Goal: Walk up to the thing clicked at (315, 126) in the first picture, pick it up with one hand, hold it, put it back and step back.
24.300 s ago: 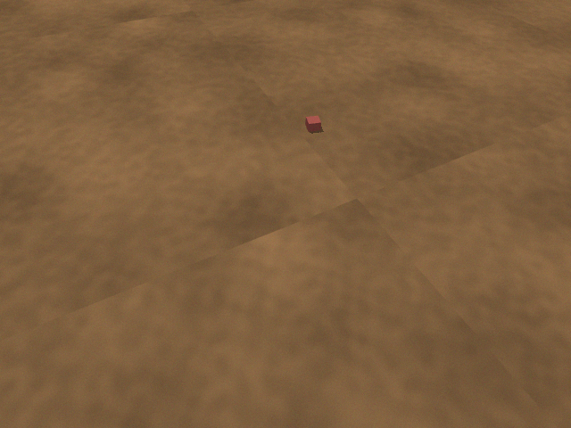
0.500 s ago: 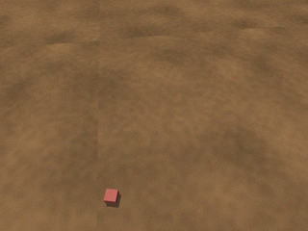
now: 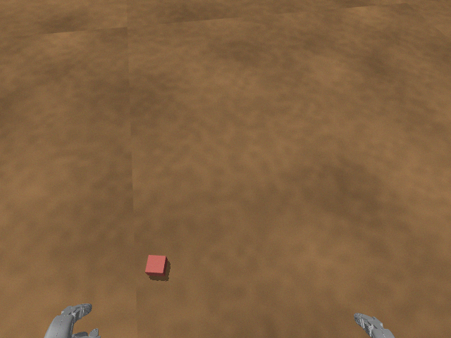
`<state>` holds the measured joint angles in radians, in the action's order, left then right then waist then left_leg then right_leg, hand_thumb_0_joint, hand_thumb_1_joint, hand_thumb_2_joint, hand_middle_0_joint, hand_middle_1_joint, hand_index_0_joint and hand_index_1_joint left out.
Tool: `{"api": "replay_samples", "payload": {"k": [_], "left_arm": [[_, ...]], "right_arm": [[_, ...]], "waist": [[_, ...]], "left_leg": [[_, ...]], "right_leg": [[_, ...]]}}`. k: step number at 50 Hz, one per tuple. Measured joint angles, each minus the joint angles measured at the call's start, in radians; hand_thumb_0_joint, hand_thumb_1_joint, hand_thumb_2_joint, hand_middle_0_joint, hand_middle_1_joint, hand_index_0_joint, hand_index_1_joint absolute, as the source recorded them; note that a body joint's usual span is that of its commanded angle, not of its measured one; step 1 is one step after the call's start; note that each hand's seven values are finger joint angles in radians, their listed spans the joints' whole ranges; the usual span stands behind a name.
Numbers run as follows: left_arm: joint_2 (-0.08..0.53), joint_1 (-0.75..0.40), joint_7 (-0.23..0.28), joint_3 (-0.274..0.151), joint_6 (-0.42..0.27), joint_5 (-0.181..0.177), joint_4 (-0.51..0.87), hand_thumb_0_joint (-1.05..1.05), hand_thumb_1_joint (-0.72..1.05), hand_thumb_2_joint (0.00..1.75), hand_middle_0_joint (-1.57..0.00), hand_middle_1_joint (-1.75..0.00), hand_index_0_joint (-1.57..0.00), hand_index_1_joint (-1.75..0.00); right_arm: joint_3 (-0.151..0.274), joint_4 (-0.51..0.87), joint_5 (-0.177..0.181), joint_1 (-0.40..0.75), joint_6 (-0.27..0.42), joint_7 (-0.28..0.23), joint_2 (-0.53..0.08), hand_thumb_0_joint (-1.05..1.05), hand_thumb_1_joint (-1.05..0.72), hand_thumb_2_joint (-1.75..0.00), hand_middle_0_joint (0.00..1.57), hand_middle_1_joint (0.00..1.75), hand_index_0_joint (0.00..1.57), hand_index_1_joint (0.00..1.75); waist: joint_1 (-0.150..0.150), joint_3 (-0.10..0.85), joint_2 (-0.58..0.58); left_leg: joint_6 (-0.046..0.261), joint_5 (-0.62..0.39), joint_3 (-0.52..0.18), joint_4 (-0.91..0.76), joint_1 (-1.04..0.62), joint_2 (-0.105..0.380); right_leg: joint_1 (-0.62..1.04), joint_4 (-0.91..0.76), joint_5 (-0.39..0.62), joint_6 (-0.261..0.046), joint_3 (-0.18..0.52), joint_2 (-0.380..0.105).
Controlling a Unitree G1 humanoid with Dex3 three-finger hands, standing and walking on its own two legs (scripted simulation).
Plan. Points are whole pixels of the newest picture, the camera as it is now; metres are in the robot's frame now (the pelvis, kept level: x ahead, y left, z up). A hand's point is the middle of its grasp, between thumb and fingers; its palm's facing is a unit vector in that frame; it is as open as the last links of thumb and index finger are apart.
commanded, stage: rise first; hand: left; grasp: from above
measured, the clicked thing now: (156, 265) +0.45 +0.27 -0.74
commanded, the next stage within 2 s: none
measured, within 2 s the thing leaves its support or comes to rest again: neither
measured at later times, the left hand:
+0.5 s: hand (98, 334) +0.16 +0.27 -0.21, palm faces -0.10 -0.90 -0.42, open 12.8 cm
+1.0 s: hand out of the picture +0.13 +0.28 -0.26, palm faces -0.23 -0.83 -0.52, open 12.8 cm
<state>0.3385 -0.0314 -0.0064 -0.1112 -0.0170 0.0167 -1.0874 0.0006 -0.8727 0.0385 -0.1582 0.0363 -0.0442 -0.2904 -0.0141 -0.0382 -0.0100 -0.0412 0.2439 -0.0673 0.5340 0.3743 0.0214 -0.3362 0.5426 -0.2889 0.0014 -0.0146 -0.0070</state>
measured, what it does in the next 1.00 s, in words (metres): lowers itself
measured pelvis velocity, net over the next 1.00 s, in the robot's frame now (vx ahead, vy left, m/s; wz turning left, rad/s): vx -0.02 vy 0.02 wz -0.04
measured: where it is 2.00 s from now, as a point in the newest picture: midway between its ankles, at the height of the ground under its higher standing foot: outside the picture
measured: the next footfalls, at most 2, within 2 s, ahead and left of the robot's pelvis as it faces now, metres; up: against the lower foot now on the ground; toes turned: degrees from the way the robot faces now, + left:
none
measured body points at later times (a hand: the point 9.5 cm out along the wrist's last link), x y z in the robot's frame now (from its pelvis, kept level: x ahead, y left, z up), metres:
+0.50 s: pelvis +0.01 +0.02 -0.07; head +0.10 +0.03 +0.37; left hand +0.16 +0.31 -0.18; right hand +0.15 -0.24 -0.16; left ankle +0.02 +0.15 -0.73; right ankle -0.01 -0.12 -0.73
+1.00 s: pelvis -0.02 +0.02 -0.13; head +0.11 +0.03 +0.30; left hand +0.14 +0.32 -0.23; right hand +0.17 -0.23 -0.21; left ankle +0.02 +0.15 -0.73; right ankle -0.01 -0.12 -0.73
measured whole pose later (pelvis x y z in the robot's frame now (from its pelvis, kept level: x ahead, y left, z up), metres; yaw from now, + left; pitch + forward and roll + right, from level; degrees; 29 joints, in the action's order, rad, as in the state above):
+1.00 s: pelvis -0.02 +0.02 -0.13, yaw -2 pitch +23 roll -3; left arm 0.35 0.27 0.01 -0.14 0.23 0.28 -0.37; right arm 0.02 -0.52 0.00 -0.17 0.15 -0.02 -0.23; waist -0.03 0.15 0.00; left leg -0.03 0.59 -0.08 1.37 1.19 0.02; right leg -1.13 1.34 -0.61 0.02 -0.01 0.01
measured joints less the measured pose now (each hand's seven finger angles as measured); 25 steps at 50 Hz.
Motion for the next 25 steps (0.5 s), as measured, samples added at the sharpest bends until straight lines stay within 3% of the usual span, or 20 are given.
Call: {"api": "replay_samples", "payload": {"k": [4, 8, 13, 20, 25], "left_arm": [[0.011, -0.029, -0.014, -0.054, 0.03, 0.062, 0.057, 0.01, 0.43, 0.88, -0.23, -0.65, -0.22, -0.65], [-0.004, 0.005, 0.002, -0.043, 0.114, 0.099, 0.139, 0.01, 0.15, 0.85, -0.25, -0.76, -0.25, -0.76], [-0.024, 0.056, 0.02, -0.038, 0.2, 0.115, 0.213, 0.01, -0.13, 0.82, -0.28, -0.81, -0.28, -0.81], [-0.037, 0.144, 0.028, -0.056, 0.214, 0.149, 0.39, 0.0, -0.29, 0.81, -0.32, -0.83, -0.3, -0.83], [-0.031, 0.208, 0.023, -0.046, 0.242, 0.168, 0.526, 0.0, -0.33, 0.81, -0.33, -0.81, -0.31, -0.83]], "right_arm": [[0.017, 0.074, -0.013, -0.029, -0.001, 0.013, 0.043, 0.01, -0.89, -0.89, 0.2, 0.3, 0.2, 0.3], [0.018, 0.134, -0.009, -0.069, -0.012, 0.021, 0.051, 0.01, -0.88, -0.89, 0.2, 0.3, 0.2, 0.3], [0.022, 0.198, -0.011, -0.078, 0.004, 0.029, 0.046, 0.01, -0.9, -0.9, 0.2, 0.3, 0.2, 0.3], [0.035, 0.253, -0.022, -0.067, 0.046, 0.024, 0.048, 0.01, -0.91, -0.9, 0.2, 0.3, 0.2, 0.3], [0.032, 0.282, -0.028, -0.044, 0.056, 0.017, 0.059, 0.01, -0.91, -0.9, 0.2, 0.3, 0.2, 0.3]], "waist": [[-0.011, 0.035, -0.016], [-0.018, 0.066, -0.004], [-0.022, 0.095, 0.013], [-0.013, 0.129, 0.003], [-0.014, 0.136, -0.002]], "left_leg": [[-0.001, 0.043, 0.013, 0.095, 0.098, 0.004], [0.005, 0.075, 0.02, 0.147, 0.136, 0.005], [0.012, 0.128, 0.027, 0.253, 0.232, 0.005], [0.018, 0.219, 0.022, 0.451, 0.409, 0.001], [0.018, 0.256, 0.014, 0.532, 0.476, 0.002]], "right_leg": [[-0.104, 0.094, -0.037, 0.0, 0.015, 0.006], [-0.138, 0.132, -0.059, 0.006, 0.023, 0.007], [-0.23, 0.225, -0.103, 0.014, 0.032, 0.009], [-0.402, 0.416, -0.192, 0.021, 0.03, 0.01], [-0.462, 0.488, -0.226, 0.024, 0.024, 0.012]]}}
